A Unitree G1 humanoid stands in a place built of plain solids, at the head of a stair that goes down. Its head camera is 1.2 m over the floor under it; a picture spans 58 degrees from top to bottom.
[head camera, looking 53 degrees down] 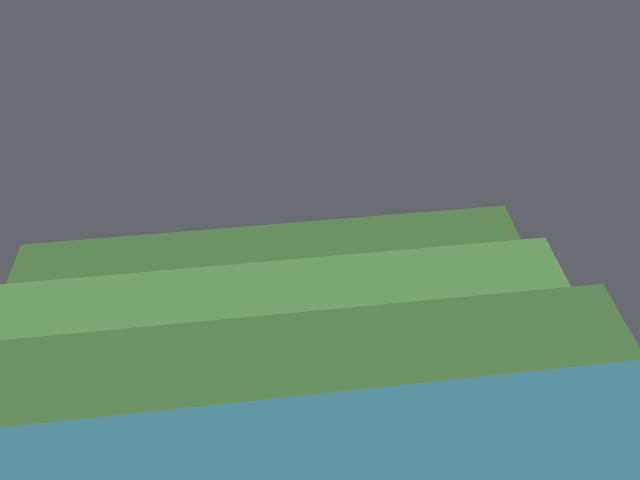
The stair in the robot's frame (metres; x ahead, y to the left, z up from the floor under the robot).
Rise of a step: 0.17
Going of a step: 0.34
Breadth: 2.46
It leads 6 degrees to the left of straight ahead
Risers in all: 4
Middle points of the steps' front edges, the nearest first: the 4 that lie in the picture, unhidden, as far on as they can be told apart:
0.36 0.14 0.00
0.71 0.18 -0.17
1.05 0.21 -0.34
1.39 0.25 -0.51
